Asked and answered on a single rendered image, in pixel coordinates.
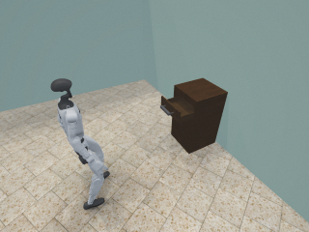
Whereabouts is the right robot hand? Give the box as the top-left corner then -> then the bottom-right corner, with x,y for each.
91,159 -> 108,175

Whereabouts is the robot left foot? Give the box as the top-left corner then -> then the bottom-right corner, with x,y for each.
103,171 -> 110,179

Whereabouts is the handle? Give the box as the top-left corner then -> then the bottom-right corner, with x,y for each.
160,105 -> 174,116

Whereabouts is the robot left forearm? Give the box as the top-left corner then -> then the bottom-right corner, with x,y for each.
59,123 -> 69,137

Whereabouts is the humanoid robot torso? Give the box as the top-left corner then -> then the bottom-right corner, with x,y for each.
57,101 -> 88,156

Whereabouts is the drawer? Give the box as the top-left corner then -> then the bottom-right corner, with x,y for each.
161,96 -> 195,124

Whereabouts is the right robot upper arm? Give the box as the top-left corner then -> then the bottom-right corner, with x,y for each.
65,109 -> 81,146

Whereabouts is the left robot upper arm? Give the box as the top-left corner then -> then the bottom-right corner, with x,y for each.
57,98 -> 63,124

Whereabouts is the cabinet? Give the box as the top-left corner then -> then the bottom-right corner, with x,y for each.
171,77 -> 228,154

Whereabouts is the robot right forearm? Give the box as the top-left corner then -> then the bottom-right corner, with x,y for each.
71,139 -> 97,164

